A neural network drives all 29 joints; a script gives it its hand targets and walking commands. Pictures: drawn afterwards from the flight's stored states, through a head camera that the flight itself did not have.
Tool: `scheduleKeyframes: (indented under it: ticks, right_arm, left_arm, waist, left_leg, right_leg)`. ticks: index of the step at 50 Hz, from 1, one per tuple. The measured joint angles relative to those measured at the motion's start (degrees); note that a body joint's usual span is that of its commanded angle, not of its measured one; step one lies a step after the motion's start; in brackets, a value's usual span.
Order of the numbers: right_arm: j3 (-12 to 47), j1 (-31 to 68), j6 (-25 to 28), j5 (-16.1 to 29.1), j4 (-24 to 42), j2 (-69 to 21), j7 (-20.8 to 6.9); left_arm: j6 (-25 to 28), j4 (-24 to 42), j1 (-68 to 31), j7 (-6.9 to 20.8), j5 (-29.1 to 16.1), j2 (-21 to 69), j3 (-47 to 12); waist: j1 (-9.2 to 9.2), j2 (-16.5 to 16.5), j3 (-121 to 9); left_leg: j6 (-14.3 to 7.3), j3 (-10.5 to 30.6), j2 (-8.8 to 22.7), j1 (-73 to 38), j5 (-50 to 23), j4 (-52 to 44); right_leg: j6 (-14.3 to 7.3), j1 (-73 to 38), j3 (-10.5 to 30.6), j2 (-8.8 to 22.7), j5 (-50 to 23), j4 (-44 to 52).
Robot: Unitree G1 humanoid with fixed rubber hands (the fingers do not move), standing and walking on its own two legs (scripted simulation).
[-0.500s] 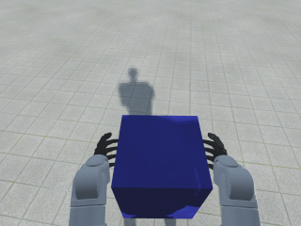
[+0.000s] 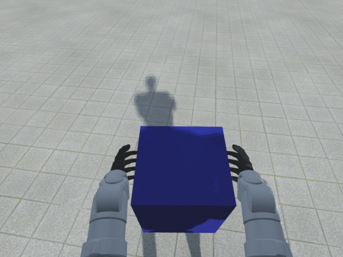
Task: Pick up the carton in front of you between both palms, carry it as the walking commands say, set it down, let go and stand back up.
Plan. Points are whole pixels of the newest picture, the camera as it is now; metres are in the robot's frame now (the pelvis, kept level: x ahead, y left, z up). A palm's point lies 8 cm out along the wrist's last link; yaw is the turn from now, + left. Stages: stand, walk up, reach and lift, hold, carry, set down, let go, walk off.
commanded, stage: carry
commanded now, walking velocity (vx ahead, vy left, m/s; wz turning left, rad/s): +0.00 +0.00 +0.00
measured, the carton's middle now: (180, 183) +0.32 +0.00 -0.04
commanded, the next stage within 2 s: hold in 0.60 s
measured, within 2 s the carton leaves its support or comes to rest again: neither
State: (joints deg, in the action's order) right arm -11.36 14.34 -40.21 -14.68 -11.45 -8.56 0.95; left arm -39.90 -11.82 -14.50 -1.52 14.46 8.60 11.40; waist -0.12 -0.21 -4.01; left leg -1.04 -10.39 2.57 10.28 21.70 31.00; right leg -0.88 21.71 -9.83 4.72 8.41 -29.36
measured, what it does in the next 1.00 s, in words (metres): stands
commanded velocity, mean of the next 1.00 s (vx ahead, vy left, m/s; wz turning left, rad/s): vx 0.00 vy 0.00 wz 0.00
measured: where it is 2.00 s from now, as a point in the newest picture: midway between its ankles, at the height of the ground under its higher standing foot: outside the picture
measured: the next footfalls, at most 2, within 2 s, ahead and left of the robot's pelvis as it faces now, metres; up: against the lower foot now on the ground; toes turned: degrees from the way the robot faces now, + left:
none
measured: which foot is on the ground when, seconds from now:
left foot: down 0.00-1.00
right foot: down 0.00-1.00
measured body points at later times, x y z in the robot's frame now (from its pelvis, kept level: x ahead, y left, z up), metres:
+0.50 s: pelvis -0.01 +0.01 +0.00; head -0.03 +0.01 +0.45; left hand +0.29 +0.16 +0.03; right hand +0.29 -0.14 +0.03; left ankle -0.06 +0.09 -0.73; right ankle +0.08 -0.12 -0.73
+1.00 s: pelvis -0.01 -0.02 +0.01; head -0.04 -0.05 +0.46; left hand +0.25 +0.19 +0.04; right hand +0.31 -0.11 +0.04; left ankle -0.06 +0.09 -0.73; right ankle +0.07 -0.14 -0.73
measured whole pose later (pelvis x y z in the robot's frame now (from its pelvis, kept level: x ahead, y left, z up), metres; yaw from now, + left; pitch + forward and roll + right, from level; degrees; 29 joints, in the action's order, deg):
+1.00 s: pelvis -0.01 -0.02 +0.01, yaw +12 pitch -7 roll +0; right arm -11.6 15.5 -40.7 -17.1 -14.4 -8.8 1.0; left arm -38.2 -17.0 -15.3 -0.6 15.2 8.8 13.7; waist 0.1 -2.5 2.6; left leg 0.1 4.2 -1.1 1.4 15.0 23.4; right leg 0.9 7.7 1.5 0.2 6.6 -21.3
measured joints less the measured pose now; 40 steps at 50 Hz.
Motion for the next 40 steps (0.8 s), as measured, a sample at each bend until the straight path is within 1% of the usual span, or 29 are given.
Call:
scheduleKeyframes:
  ticks: [3,8,30,31,32,33,35,36,37,40]
  right_arm:
    - [0.7,-0.7,-1.2,0.4,1.3,0.2,0.1]
    - [1.2,-1.4,-2.3,0.5,1.6,0.3,0.2]
    - [1.2,-1.3,-2.4,0.4,1.6,0.3,0.2]
    - [1.1,-1.4,-2.3,0.5,1.9,0.3,0.3]
    - [1.2,-1.8,-2.2,0.4,2.7,0.3,0.5]
    - [1.4,-2.4,-1.9,0.2,3.3,0.5,0.5]
    - [1.4,-3.3,-1.4,0.2,3.8,0.6,0.5]
    - [1.4,-3.6,-1.2,0.2,3.8,0.7,0.6]
    - [1.4,-3.7,-1.0,0.3,3.6,0.7,0.6]
    - [1.5,-2.7,-0.5,-0.1,2.0,0.5,0.6]
  left_arm:
    - [-1.2,1.3,0.7,-0.1,-0.3,-0.1,-0.7]
    - [-2.2,1.4,1.4,-0.1,-0.3,-0.3,-1.2]
    - [-2.3,1.5,1.3,-0.1,-0.2,-0.3,-1.1]
    - [-1.8,1.1,1.1,0.1,-0.2,-0.2,-0.9]
    - [-1.0,0.5,1.0,0.4,-0.1,-0.2,-1.0]
    - [-0.2,-0.1,0.9,0.6,0.0,-0.1,-1.2]
    - [0.7,-1.0,0.8,0.7,0.2,-0.1,-1.7]
    - [1.0,-1.3,0.7,0.8,0.2,-0.1,-1.7]
    - [1.2,-1.5,0.7,0.8,0.2,-0.1,-1.6]
    - [1.6,-1.9,1.0,0.7,0.0,-0.2,-0.9]
  waist:
    - [0.03,-0.1,-0.1]
    - [0.06,-0.1,-0.3]
    - [0.00,-0.2,-0.3]
    - [0.27,-0.4,1.1]
    - [0.85,-0.9,2.7]
    - [1.08,-1.1,4.0]
    - [1.38,-1.1,5.8]
    - [1.23,-1.1,6.3]
    - [1.06,-1.0,6.7]
    - [-0.03,-1.3,7.3]
  left_leg:
    - [-0.1,0.0,0.0,0.4,0.0,0.4]
    - [-0.3,0.0,-0.1,0.6,0.1,0.7]
    - [-0.9,-0.2,-0.5,1.5,-0.1,1.5]
    - [-1.3,0.4,-0.7,0.3,-0.6,1.1]
    - [-1.9,2.4,-1.3,-1.2,-1.1,0.0]
    - [-1.7,3.5,-1.6,-2.8,-1.7,-1.2]
    - [-1.3,5.6,-2.6,-5.2,-3.2,-3.8]
    - [-1.2,6.4,-3.0,-6.1,-3.9,-4.9]
    - [-1.1,7.3,-3.5,-6.8,-4.6,-5.7]
    - [-0.8,9.2,-4.0,-8.2,-5.7,-7.1]
  right_leg:
    - [0.1,0.2,0.0,0.1,-0.1,-0.1]
    - [0.2,0.3,0.1,0.2,-0.4,-0.1]
    - [0.7,0.7,0.3,0.7,-1.3,0.2]
    - [0.6,-0.8,1.1,0.2,-2.3,1.0]
    - [0.7,-3.0,3.3,-0.9,-1.9,2.4]
    - [1.0,-4.8,4.7,-1.4,-2.6,3.6]
    - [1.5,-8.0,8.7,-2.4,-2.3,5.8]
    - [2.0,-9.0,10.2,-2.7,-3.5,6.5]
    - [2.1,-10.0,11.6,-2.9,-3.1,7.0]
    - [2.9,-11.6,12.3,-3.0,-2.3,7.7]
